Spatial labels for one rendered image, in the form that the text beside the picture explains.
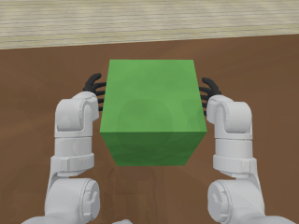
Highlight robot right forearm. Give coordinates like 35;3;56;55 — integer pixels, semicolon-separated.
206;94;265;211

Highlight robot left hand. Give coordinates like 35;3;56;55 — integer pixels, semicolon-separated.
82;73;107;111

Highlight carton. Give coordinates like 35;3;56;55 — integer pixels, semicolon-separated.
99;60;207;166

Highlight robot right upper arm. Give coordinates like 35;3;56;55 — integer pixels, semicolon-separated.
207;179;296;224

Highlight robot right hand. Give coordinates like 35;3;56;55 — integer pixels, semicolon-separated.
198;77;221;116

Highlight robot left upper arm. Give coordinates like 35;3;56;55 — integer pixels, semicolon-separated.
22;178;101;224

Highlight robot left forearm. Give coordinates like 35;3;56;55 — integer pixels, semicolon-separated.
44;91;99;214

